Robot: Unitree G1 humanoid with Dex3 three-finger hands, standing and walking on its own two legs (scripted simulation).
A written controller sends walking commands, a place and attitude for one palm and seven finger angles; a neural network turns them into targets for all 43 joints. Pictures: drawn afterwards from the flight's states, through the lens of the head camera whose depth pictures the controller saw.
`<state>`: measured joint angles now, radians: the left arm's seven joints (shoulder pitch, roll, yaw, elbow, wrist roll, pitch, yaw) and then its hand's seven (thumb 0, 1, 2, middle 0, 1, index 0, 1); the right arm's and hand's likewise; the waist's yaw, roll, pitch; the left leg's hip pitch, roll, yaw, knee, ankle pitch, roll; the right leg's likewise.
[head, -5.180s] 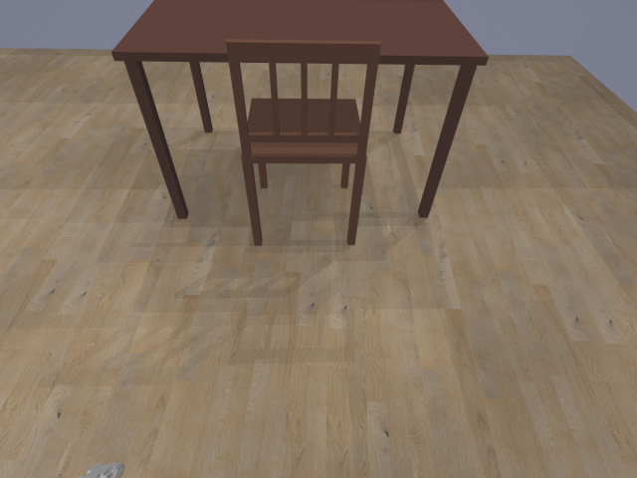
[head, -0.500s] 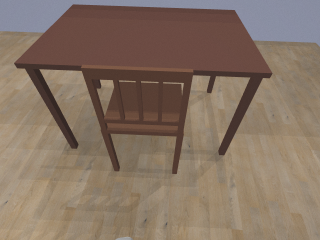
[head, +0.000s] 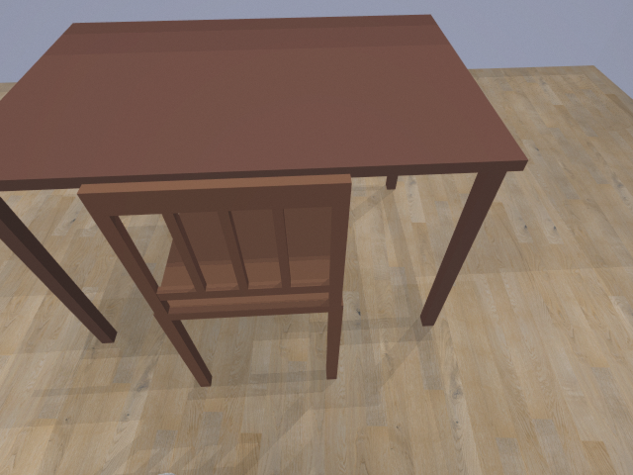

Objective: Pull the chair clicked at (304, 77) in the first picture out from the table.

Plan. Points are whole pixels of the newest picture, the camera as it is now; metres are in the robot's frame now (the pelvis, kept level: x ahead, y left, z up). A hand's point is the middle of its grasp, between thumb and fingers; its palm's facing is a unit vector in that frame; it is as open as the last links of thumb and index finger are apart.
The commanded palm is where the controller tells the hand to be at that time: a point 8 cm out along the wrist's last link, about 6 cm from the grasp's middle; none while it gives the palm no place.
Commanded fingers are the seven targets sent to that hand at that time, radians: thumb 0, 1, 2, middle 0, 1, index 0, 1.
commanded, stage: come to a stop and stand still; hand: left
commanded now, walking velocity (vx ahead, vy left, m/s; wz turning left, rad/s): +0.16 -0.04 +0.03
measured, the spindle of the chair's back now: (234, 251) +0.52 +0.17 -0.10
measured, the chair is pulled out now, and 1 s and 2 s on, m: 0.00 0.00 0.00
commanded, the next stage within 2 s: look again from close up in 1.12 s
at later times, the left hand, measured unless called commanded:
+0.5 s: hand out of the picture +0.10 +0.20 -0.17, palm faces +0.06 -0.98 -0.20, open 7.3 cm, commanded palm none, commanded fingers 0.00 0.90 0.90 -0.20 -0.30 -0.20 -0.30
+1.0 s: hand out of the picture +0.05 +0.18 -0.18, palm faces -0.02 -0.98 -0.20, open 7.4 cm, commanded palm none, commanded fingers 0.00 0.90 0.90 -0.20 -0.30 -0.20 -0.30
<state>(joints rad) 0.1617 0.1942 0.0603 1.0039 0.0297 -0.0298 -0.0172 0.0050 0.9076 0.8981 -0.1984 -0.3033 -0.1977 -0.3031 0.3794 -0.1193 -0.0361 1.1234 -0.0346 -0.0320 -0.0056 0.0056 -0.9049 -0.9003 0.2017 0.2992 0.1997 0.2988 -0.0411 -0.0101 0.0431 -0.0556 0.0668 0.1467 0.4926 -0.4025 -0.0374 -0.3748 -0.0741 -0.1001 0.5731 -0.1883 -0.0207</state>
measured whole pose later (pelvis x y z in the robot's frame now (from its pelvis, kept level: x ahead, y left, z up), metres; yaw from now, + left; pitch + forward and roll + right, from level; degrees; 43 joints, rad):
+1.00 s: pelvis +0.02 +0.00 -0.01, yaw +0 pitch -4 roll +0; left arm 0.31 0.18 0.00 0.99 0.03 0.02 0.02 0.01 0.90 0.90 -0.21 -0.30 -0.21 -0.30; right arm 0.37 -0.20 -0.02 1.02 -0.04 0.03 0.02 0.01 -0.91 -0.90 0.20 0.30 0.20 0.30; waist -0.04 0.00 0.01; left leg -0.39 0.01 0.05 0.68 -0.25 0.03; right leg -0.21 -0.04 0.01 0.72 -0.49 -0.01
